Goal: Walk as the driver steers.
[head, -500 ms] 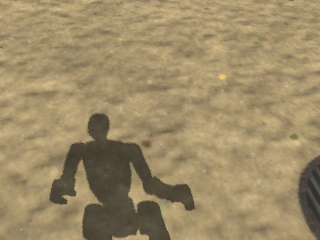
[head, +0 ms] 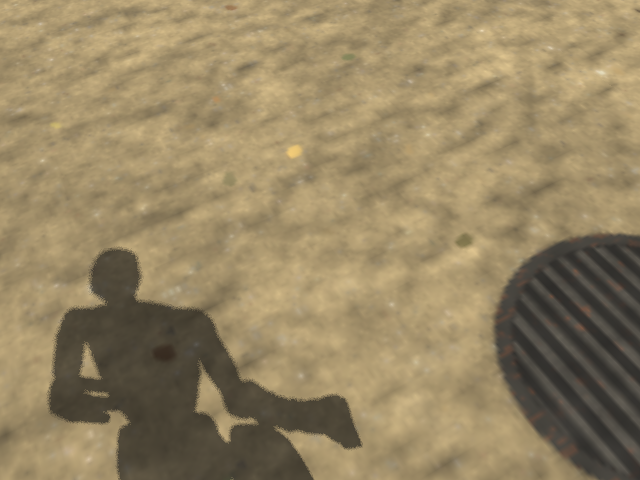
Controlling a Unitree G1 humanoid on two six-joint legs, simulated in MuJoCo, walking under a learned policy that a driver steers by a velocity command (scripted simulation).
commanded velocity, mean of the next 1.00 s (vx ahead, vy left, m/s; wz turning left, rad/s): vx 0.49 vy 0.00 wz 0.30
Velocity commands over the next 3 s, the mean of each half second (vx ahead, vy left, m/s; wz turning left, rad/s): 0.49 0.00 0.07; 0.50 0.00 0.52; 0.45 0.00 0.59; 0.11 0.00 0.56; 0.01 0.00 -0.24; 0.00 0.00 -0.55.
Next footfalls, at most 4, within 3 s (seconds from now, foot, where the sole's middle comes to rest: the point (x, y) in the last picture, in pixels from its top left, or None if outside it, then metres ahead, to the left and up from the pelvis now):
0.38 left None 0.43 0.09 -0.77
0.86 right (384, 365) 0.71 -0.09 -0.77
1.38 left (227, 318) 0.85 0.28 -0.77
1.84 right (250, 242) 1.08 0.24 -0.77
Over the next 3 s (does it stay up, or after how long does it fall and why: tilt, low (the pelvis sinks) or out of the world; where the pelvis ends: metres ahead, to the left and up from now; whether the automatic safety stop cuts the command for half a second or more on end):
stays up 0.94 0.23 0.00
